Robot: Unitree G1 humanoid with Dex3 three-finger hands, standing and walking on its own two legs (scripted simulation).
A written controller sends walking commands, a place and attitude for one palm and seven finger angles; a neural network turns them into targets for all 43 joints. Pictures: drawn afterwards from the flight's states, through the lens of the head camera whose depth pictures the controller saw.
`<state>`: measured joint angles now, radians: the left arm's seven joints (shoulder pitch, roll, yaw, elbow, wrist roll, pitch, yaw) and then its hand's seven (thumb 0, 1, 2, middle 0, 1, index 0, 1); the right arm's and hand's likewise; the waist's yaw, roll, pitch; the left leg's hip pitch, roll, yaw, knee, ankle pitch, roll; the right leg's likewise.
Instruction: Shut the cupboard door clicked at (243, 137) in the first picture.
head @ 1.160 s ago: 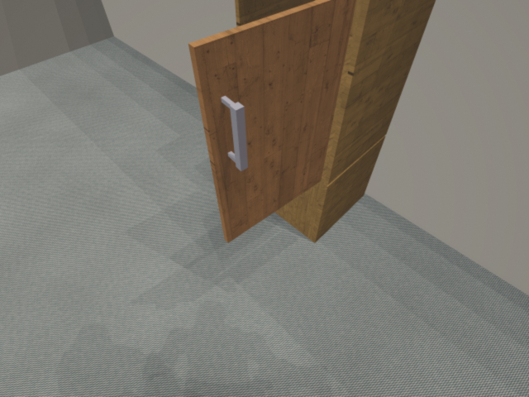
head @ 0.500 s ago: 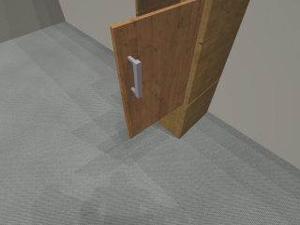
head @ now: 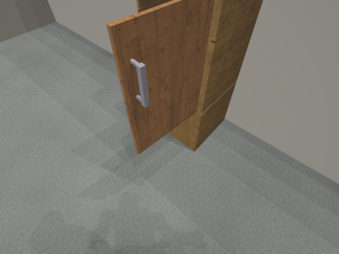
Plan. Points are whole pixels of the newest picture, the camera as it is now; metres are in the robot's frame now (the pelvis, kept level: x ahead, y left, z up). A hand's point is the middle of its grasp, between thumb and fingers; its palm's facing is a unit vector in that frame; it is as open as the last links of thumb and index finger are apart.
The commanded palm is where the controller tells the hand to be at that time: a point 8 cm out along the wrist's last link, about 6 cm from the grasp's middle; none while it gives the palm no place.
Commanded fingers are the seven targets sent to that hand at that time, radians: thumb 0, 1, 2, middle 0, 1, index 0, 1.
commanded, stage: walk to a spot facing it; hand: left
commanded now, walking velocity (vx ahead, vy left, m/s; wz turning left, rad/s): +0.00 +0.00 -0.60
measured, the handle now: (139, 84) +0.57 +0.14 +0.06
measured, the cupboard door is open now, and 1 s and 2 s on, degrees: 84 84 84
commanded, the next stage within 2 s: none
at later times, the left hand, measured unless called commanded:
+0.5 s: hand out of the picture +0.05 +0.17 -0.17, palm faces -0.20 -0.95 -0.24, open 7.3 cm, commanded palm none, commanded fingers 0.00 0.90 0.90 -0.20 -0.30 -0.20 -0.30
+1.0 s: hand (122, 252) +0.15 +0.15 -0.19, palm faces -0.51 -0.82 -0.27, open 7.3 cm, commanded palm none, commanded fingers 0.00 0.90 0.90 -0.20 -0.30 -0.20 -0.30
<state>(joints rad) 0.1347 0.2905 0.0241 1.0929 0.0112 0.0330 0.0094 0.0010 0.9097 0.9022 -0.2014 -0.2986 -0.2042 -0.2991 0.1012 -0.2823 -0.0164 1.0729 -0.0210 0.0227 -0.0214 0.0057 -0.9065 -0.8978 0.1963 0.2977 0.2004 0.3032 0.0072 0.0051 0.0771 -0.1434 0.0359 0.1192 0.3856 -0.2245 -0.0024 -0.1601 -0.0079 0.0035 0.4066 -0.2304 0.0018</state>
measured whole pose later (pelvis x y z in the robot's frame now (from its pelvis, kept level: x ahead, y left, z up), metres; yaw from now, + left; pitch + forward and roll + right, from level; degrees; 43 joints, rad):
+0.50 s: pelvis -0.03 -0.02 +0.00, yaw -16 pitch +1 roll +2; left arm 0.24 0.20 0.07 0.97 0.03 0.05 0.01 0.00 0.91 0.90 -0.20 -0.30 -0.21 -0.30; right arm 0.07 -0.22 -0.06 0.93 0.00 0.05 -0.03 0.01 -0.91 -0.90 0.20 0.30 0.20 0.30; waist 0.03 -0.04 0.12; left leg -0.38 0.01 0.00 0.84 -0.45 -0.05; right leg -0.31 0.06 0.17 0.47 -0.17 -0.03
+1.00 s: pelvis -0.04 +0.01 -0.02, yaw -32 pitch +0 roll +1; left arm 0.15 0.27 0.07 0.90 0.02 0.07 -0.01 0.00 0.91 0.90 -0.20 -0.30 -0.20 -0.30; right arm 0.15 -0.27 -0.05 0.88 -0.01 0.03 -0.02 0.01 -0.91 -0.90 0.20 0.30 0.20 0.30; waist -0.01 -0.03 0.13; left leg -0.35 0.05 0.06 0.71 -0.42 -0.06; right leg -0.39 0.01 0.13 0.65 -0.26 0.04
